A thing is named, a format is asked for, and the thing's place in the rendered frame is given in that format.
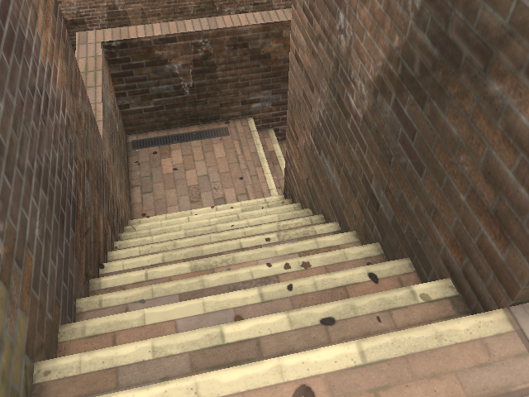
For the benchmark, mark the stairs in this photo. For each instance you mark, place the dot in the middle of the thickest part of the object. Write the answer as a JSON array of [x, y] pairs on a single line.
[[210, 288], [274, 151]]

